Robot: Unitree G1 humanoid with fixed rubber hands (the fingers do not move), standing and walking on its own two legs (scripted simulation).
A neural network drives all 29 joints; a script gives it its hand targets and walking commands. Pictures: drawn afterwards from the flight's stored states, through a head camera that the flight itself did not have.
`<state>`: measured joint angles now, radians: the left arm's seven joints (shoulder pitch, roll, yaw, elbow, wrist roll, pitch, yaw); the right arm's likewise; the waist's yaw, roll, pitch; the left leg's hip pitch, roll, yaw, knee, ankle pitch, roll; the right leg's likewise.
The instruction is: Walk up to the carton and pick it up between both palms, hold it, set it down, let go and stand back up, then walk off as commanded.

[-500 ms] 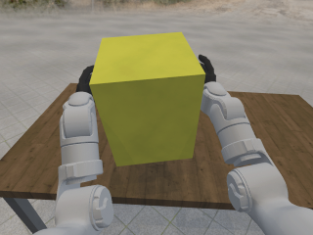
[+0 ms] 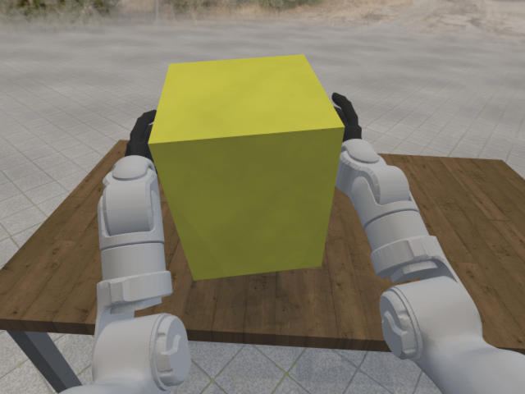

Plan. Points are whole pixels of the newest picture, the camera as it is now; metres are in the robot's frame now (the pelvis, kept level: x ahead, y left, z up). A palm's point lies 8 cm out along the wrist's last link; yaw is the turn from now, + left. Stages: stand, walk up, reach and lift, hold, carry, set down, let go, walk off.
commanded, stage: hold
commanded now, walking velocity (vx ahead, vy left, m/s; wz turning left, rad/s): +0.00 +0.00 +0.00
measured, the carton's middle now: (248, 168) +0.37 -0.01 +0.22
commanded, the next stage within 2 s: set down in 0.80 s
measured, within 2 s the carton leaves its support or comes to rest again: neither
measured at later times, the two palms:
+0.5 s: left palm (142, 163) +0.36 +0.14 +0.25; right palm (346, 144) +0.36 -0.15 +0.27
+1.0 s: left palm (148, 156) +0.37 +0.13 +0.25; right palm (353, 140) +0.36 -0.16 +0.27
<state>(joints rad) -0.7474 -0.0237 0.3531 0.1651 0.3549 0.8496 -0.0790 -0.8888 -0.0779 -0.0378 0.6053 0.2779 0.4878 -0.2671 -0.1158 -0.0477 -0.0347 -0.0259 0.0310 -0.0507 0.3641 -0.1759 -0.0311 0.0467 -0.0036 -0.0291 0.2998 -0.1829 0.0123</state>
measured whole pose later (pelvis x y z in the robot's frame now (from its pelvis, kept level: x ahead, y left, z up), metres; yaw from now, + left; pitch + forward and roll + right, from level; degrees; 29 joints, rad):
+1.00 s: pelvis +0.00 +0.00 +0.00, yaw +0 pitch -9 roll -1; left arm -0.77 -0.03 0.38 0.18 0.35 0.77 -0.08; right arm -0.90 -0.07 -0.07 0.58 0.27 0.43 -0.26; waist -0.15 -0.05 -0.02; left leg -0.02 0.02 -0.05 0.35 -0.17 -0.02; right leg 0.05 -0.01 -0.03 0.28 -0.18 0.02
